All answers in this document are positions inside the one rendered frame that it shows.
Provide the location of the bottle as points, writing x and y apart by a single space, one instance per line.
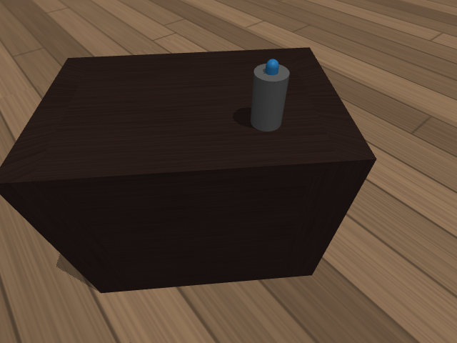
270 82

